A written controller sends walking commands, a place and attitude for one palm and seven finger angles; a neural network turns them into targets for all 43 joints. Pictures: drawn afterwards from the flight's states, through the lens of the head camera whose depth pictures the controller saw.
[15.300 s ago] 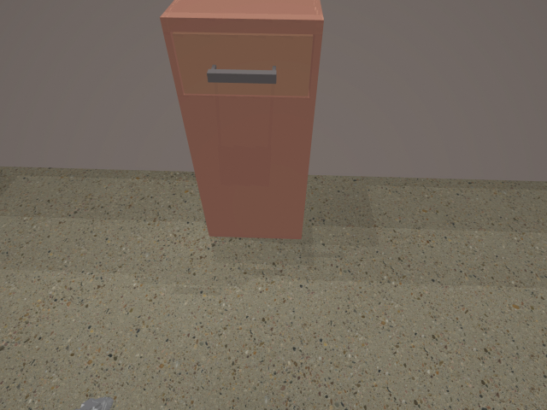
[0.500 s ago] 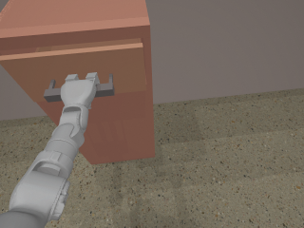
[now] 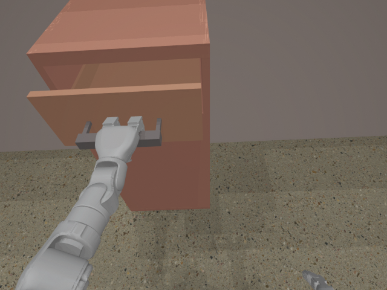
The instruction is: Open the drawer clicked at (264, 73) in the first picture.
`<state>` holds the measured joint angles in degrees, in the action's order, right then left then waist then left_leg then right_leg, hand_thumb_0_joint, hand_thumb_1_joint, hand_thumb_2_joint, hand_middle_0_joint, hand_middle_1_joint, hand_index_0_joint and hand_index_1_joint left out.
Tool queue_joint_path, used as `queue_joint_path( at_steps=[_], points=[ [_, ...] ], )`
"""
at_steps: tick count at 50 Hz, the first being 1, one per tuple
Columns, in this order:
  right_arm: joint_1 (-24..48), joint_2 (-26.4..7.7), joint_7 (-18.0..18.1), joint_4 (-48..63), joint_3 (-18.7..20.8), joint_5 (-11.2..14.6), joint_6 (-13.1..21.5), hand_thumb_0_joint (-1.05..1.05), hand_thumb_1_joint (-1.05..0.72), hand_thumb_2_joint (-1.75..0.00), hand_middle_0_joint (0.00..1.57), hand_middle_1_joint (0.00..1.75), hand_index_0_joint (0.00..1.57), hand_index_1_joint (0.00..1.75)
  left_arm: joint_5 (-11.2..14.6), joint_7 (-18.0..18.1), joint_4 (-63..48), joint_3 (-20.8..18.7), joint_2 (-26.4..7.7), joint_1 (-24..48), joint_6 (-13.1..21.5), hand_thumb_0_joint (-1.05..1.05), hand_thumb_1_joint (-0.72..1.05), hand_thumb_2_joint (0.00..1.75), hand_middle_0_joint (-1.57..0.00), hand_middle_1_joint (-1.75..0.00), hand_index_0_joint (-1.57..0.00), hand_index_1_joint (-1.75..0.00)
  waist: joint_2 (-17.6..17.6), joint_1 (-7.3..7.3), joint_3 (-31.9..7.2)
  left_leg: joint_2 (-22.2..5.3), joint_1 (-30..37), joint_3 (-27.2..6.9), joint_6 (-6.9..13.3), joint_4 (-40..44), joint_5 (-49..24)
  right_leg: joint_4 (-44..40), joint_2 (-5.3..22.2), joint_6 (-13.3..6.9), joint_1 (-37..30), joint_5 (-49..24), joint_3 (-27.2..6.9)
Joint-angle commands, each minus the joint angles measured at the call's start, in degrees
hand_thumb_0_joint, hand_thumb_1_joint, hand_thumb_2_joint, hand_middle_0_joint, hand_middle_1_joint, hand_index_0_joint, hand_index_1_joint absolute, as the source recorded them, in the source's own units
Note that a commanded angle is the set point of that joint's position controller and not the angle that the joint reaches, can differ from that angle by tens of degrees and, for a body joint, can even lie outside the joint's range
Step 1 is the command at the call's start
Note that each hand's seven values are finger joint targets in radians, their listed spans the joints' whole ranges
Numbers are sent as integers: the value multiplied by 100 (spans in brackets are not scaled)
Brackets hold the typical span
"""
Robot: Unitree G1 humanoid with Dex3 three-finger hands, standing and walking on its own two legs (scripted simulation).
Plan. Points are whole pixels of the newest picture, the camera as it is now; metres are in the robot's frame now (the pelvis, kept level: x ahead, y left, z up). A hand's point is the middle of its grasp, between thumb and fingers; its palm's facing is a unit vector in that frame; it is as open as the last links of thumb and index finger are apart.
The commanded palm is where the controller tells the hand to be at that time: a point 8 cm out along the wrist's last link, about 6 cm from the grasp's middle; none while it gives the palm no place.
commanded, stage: pull the drawer open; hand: left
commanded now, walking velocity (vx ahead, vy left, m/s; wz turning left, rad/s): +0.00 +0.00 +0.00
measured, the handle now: (121, 131) +0.45 +0.20 +0.06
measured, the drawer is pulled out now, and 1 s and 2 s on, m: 0.11 0.22 0.29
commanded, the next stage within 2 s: open the thumb to release the handle in 1.76 s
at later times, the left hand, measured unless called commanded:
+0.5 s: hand (122, 170) +0.36 +0.18 +0.04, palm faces +0.05 -0.04 -1.00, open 5.8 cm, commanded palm +0.31 +0.19 +0.08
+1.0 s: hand (117, 196) +0.30 +0.18 +0.04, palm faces +0.06 -0.08 -1.00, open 5.9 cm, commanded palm +0.25 +0.19 +0.08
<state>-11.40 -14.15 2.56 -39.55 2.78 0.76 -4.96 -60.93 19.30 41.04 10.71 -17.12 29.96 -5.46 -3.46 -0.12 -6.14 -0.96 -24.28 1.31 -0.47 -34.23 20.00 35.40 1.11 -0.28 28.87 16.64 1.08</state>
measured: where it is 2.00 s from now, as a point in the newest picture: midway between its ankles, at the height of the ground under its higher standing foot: outside the picture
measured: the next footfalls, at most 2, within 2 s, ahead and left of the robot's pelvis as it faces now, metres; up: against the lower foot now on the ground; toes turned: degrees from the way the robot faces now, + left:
none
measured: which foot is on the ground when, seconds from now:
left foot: down 0.00-1.00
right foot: down 0.00-1.00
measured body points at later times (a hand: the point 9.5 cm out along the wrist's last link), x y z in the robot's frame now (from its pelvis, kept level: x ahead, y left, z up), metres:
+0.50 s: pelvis -0.01 +0.00 +0.00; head +0.02 -0.03 +0.45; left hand +0.35 +0.18 +0.09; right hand +0.13 -0.25 -0.12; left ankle -0.04 +0.13 -0.73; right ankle +0.00 -0.12 -0.73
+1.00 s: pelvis -0.01 +0.00 +0.00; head +0.00 -0.04 +0.45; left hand +0.29 +0.18 +0.09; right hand +0.20 -0.22 -0.10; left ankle -0.04 +0.13 -0.73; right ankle +0.00 -0.12 -0.73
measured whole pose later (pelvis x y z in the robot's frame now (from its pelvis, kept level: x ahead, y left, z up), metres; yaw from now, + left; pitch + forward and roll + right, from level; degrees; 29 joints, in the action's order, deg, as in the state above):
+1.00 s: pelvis -0.01 +0.00 +0.00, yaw -1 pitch +4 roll +1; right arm -5.7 -12.7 2.1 -37.9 0.7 0.6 -3.4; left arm -61.4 16.1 11.4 14.1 -16.3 3.6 -8.6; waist -3.7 -4.1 -4.0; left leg -0.8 -16.2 2.3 -0.7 -31.5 19.1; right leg 34.4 1.1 -0.4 22.0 16.4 0.1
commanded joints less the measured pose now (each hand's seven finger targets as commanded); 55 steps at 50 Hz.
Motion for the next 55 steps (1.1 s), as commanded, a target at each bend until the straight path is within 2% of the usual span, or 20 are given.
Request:
queue_joint_path(
  at_steps=[1,6,9,12,16,19,25,27,29,31,34,39,41,44,45,46,47,50,53,55],
  points=[
    [115,-661,107,653,177,-7,197,0,-90,-90,20,30,20,30,-22,83,-896,-517,-1051,1776,-83,0,90,90,-40,-135,-40,-135,634,23,-1596,357,349,212,243,276,-1782,-367,-233,-153,-1421,-1840,29],
    [215,-647,96,704,163,4,250,0,-90,-90,20,30,20,30,20,82,-1124,-390,-848,1501,-53,0,90,90,-40,-135,-40,-135,556,-24,-1556,345,407,190,226,329,-1752,-388,-242,-174,-1408,-1755,29],
    [287,-645,106,737,156,1,282,0,-90,-90,20,30,20,30,63,77,-1209,-531,-909,1005,-70,0,90,90,-40,-135,-40,-135,791,-135,-1579,349,374,218,230,372,-1720,-423,-236,-157,-1593,-1810,9],
    [394,-655,141,764,117,32,316,0,-90,-90,20,30,20,30,112,30,-1261,-571,-967,824,-103,0,90,90,-40,-135,-40,-135,923,-143,-1308,365,210,227,236,432,-1513,-483,-213,-137,-1630,-1679,-30],
    [435,-646,129,792,132,33,351,0,-90,-90,20,30,20,30,72,31,-1687,-550,-950,693,-135,0,90,90,-40,-135,-40,-135,573,-190,-1437,341,444,222,209,461,-1719,-441,-232,-179,-1598,-1744,-15],
    [538,-624,107,828,129,31,378,0,-90,-90,20,30,20,30,96,13,-1859,-384,-693,258,-203,0,90,90,-40,-135,-40,-135,654,-224,-1384,334,523,234,201,470,-1769,-460,-250,-182,-1596,-1774,0],
    [727,-650,90,902,108,37,410,0,-90,-90,20,30,20,30,133,-27,-2383,-625,-891,-298,-291,0,90,90,-40,-135,-40,-135,779,-354,-1327,330,548,224,182,535,-1845,-474,-248,-195,-1784,-1837,-18],
    [783,-597,78,914,81,44,415,0,-90,-90,20,30,20,30,129,-53,-2502,-386,-640,-408,-349,0,90,90,-40,-135,-40,-135,728,-319,-1177,325,608,225,181,545,-1819,-484,-254,-189,-1664,-1801,5],
    [844,-593,60,926,70,41,410,0,-90,-90,20,30,20,30,101,-63,-2648,-388,-648,-547,-383,0,90,90,-40,-135,-40,-135,634,-347,-1060,323,640,214,163,563,-1822,-481,-269,-202,-1598,-1726,23],
    [872,-580,30,973,76,30,420,0,-90,-90,20,30,20,30,83,-58,-3010,-417,-678,-642,-394,0,90,90,-40,-135,-40,-135,497,-399,-1259,315,763,203,153,553,-1992,-435,-264,-217,-1686,-1814,21],
    [956,-547,-3,973,65,10,412,0,-90,-90,20,30,20,30,84,-90,-3128,-285,-504,-954,-456,0,90,90,-40,-135,-40,-135,666,-395,-1174,313,812,210,152,527,-2023,-449,-271,-198,-1692,-1902,26],
    [1075,-517,1,967,16,-7,400,0,-90,-90,20,30,20,30,84,-145,-3295,-351,-569,-1247,-495,0,90,90,-40,-135,-40,-135,850,-418,-948,330,739,195,160,548,-1856,-485,-262,-180,-1707,-1842,9],
    [1139,-503,4,1000,-5,-11,391,0,-90,-90,20,30,20,30,66,-162,-3540,-544,-796,-1329,-497,0,90,90,-40,-135,-40,-135,676,-477,-1018,350,750,209,150,557,-1820,-485,-232,-184,-1808,-1866,-41],
    [1228,-449,4,1014,-36,-15,384,0,-90,-90,20,30,20,30,73,-202,-3573,-353,-573,-1591,-507,0,90,90,-40,-135,-40,-135,695,-479,-825,358,723,201,141,572,-1722,-496,-249,-182,-1737,-1743,-13],
    [1221,-486,11,981,-26,-16,382,0,-90,-90,20,30,20,30,75,-199,-3632,-529,-777,-1565,-480,0,90,90,-40,-135,-40,-135,711,-473,-820,348,734,192,128,570,-1689,-524,-255,-190,-1739,-1679,-35],
    [1246,-443,-15,1054,-44,-31,389,0,-90,-90,20,30,20,30,48,-206,-3843,-421,-650,-1635,-475,0,90,90,-40,-135,-40,-135,569,-522,-944,354,779,197,142,570,-1744,-488,-232,-195,-1786,-1711,-32],
    [1263,-405,-18,1033,-50,-21,390,0,-90,-90,20,30,20,30,77,-221,-3703,-340,-531,-1878,-488,0,90,90,-40,-135,-40,-135,661,-506,-825,359,768,204,143,557,-1738,-490,-257,-193,-1758,-1713,-12],
    [1288,-442,-13,1035,-49,-32,403,0,-90,-90,20,30,20,30,89,-217,-3920,-539,-761,-1950,-447,0,90,90,-40,-135,-40,-135,676,-519,-855,355,752,192,136,543,-1644,-520,-251,-184,-1797,-1669,-67],
    [1316,-390,-40,1080,-66,-45,434,0,-90,-90,20,30,20,30,129,-232,-4034,-517,-639,-2509,-416,0,90,90,-40,-135,-40,-135,802,-597,-825,361,683,194,142,545,-1729,-470,-240,-172,-1919,-1882,-85],
    [1365,-415,-61,1114,-60,-50,434,0,-90,-90,20,30,20,30,123,-227,-4326,-558,-706,-2627,-391,0,90,90,-40,-135,-40,-135,693,-608,-904,360,743,191,124,524,-1784,-456,-241,-178,-1951,-1894,-98]
  ],
)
